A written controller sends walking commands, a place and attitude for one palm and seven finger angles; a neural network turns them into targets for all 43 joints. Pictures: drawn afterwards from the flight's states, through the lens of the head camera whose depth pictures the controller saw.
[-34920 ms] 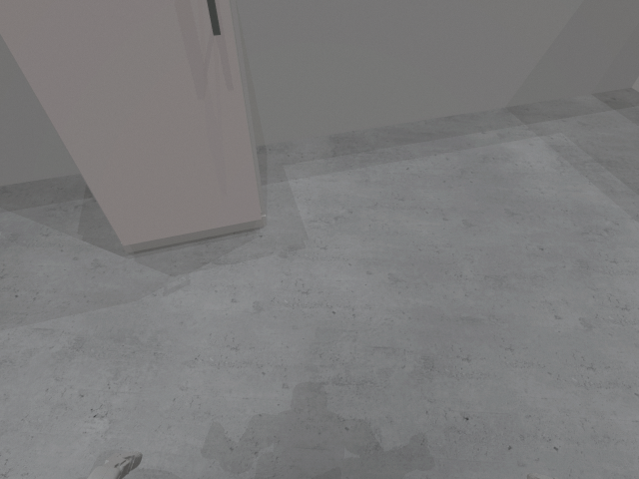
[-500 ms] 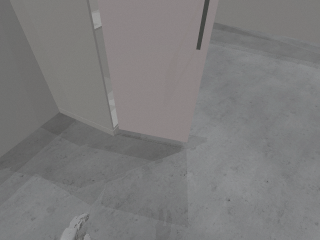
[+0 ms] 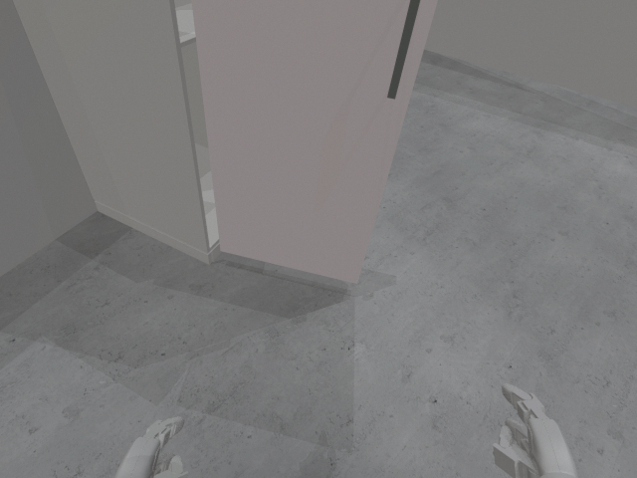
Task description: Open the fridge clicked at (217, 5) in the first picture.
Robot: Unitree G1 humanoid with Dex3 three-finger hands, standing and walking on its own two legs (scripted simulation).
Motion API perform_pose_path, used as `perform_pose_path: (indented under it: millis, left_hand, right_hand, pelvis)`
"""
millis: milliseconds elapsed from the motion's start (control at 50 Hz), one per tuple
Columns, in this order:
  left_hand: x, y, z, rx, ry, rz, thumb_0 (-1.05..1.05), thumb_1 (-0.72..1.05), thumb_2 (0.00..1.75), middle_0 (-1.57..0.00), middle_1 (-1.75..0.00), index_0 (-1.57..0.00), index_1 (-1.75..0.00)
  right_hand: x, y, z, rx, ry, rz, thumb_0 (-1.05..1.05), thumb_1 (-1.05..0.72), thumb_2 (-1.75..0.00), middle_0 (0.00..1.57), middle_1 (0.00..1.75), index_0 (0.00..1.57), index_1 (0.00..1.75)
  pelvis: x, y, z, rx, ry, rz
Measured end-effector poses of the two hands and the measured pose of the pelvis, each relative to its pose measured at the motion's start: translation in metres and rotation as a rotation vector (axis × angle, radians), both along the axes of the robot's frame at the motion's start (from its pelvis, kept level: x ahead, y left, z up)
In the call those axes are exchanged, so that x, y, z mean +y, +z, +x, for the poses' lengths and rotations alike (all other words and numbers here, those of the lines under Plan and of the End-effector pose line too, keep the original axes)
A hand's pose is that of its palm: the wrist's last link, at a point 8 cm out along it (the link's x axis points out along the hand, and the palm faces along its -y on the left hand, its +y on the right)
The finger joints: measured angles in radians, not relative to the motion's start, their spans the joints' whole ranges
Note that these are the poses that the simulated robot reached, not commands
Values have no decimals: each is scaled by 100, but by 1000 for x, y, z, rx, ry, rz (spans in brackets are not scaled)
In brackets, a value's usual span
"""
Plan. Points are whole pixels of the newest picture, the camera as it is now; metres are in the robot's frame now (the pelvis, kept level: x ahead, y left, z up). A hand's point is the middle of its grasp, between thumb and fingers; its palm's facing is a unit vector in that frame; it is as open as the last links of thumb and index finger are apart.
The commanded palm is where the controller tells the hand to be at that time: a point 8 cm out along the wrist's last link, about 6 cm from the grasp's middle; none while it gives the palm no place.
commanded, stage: let the arm hang, fingers relaxed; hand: right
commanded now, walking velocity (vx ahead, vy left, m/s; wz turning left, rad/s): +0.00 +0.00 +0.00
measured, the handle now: (406, 33) +0.92 -0.09 +0.22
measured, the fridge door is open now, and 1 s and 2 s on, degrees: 76 76 76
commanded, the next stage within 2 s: look to check the result in 0.92 s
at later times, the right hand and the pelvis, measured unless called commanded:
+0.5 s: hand out of the picture +0.02 -0.23 -0.14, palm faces -0.02 +0.96 -0.27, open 7.3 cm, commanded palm none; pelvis +0.00 -0.02 +0.03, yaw +0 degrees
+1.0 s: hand out of the picture +0.03 -0.21 -0.15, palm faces -0.04 +0.98 -0.20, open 7.4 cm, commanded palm none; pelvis +0.01 -0.03 +0.03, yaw +1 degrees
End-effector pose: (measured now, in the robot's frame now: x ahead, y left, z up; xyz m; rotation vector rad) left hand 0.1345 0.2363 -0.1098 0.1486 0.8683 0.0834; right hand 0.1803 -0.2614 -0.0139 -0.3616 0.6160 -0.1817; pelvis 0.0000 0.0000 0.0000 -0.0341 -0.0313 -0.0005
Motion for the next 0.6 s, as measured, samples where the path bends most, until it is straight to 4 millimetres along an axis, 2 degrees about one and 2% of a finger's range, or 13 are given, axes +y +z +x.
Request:
perform_pose_path:
  millis: [60, 100, 160, 240, 340, 460, 600]
  left_hand:
    - [-4, -6, -18, 109, 0, -6, 0, 90, 90, -20, -30, -20, -30]
    - [-4, -8, -34, 197, 5, 9, 0, 90, 90, -20, -30, -20, -30]
    - [-4, -9, -63, 324, 7, 46, 0, 90, 90, -20, -30, -20, -30]
    - [-5, -4, -97, 439, 34, 69, 0, 90, 90, -20, -30, -20, -30]
    - [-11, -5, -121, 497, 78, 56, 0, 90, 90, -20, -30, -20, -30]
    - [-24, -10, -131, 512, 98, 24, 0, 90, 90, -20, -30, -20, -30]
    - [-37, -13, -130, 505, 103, 0, 0, 90, 90, -20, -30, -20, -30]
  right_hand:
    - [41, -64, -51, 287, 1, 146, 1, -91, -89, 19, 30, 19, 30]
    - [61, -90, -86, 416, -38, 238, 0, -92, -89, 20, 30, 20, 30]
    - [51, -102, -103, 438, -119, 265, -6, -99, -89, 21, 30, 21, 30]
    - [29, -108, -126, 550, -137, 229, -6, -99, -89, 21, 30, 21, 30]
    - [5, -102, -151, 668, -154, 172, -3, -95, -89, 20, 30, 20, 30]
    - [-14, -95, -163, 716, -168, 131, -1, -92, -89, 20, 30, 20, 30]
    - [-14, -95, -156, 707, -153, 136, 0, -91, -89, 20, 30, 20, 30]
  pelvis:
    - [2, 4, 2, -6, -19, 14]
    - [2, 7, 2, -5, -16, 27]
    - [1, 9, 0, 1, -31, 53]
    - [-2, 17, -2, 1, -18, 48]
    - [-11, 23, 0, 7, -7, 46]
    - [-20, 26, 2, 4, 5, 40]
    - [-27, 26, 4, -1, 14, 35]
